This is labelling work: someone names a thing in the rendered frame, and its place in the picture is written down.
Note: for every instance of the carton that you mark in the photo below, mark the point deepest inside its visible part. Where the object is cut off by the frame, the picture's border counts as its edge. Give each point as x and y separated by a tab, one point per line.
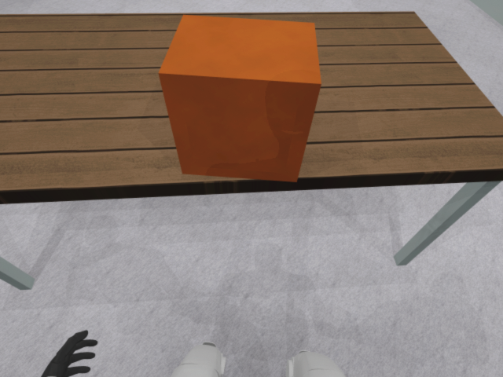
241	95

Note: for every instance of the right robot thigh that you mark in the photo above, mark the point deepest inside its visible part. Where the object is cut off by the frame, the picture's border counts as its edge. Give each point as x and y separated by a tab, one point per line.
309	364

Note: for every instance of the table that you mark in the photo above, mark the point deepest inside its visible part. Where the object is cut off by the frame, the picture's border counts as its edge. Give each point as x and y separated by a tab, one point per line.
83	116

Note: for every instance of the robot thigh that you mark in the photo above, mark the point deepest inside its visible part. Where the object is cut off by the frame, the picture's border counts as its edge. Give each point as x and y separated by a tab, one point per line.
201	361
309	364

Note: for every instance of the left robot hand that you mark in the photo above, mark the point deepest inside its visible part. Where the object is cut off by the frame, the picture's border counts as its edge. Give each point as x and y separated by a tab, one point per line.
58	366

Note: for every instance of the left robot thigh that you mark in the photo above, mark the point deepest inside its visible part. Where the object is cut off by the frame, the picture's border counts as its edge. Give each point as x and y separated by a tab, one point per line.
201	361

